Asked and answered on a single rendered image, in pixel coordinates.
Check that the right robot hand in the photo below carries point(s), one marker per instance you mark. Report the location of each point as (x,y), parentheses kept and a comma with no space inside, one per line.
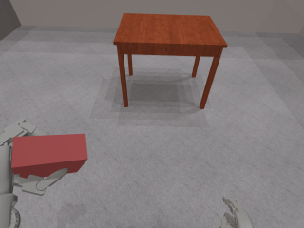
(240,218)

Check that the sponge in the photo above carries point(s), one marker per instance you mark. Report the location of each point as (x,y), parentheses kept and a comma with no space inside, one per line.
(43,155)

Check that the table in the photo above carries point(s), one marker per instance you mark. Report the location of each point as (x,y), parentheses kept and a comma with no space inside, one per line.
(168,35)

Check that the left robot hand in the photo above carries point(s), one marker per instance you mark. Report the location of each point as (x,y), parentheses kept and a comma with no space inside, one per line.
(32,184)

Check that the robot left forearm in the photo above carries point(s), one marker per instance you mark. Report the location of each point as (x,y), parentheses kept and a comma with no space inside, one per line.
(9,216)

